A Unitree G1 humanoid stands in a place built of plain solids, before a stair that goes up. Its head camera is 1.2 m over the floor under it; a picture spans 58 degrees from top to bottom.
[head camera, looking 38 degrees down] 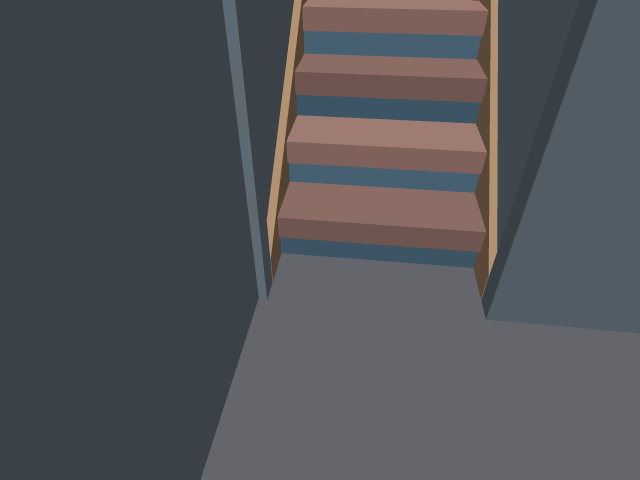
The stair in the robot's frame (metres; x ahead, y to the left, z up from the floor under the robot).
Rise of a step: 0.21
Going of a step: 0.25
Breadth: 0.81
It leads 6 degrees to the right of straight ahead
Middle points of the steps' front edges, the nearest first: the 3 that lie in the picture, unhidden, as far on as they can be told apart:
1.37 -0.23 0.21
1.62 -0.26 0.42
1.87 -0.29 0.62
